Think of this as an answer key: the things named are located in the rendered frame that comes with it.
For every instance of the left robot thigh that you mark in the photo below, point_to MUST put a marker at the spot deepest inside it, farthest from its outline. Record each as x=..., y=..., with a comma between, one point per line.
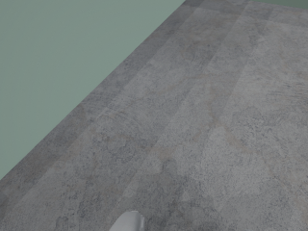
x=129, y=221

